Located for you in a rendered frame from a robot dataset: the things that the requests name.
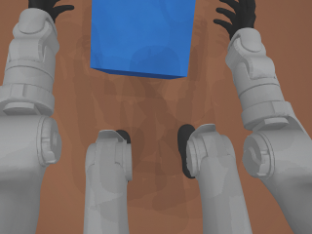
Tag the left robot thigh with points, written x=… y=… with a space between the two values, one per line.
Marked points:
x=106 y=210

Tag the robot right forearm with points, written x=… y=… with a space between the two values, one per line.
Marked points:
x=258 y=89

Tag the carton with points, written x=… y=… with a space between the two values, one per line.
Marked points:
x=142 y=38

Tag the left robot shin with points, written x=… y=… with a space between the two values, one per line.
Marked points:
x=91 y=151

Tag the right robot upper arm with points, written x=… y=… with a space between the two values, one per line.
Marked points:
x=282 y=160

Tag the robot left forearm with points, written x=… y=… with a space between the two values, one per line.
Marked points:
x=29 y=74

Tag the left robot upper arm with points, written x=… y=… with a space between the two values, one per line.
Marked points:
x=28 y=145

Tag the right robot hand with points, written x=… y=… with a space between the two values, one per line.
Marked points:
x=244 y=16

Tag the left robot hand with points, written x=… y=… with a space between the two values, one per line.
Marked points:
x=48 y=6

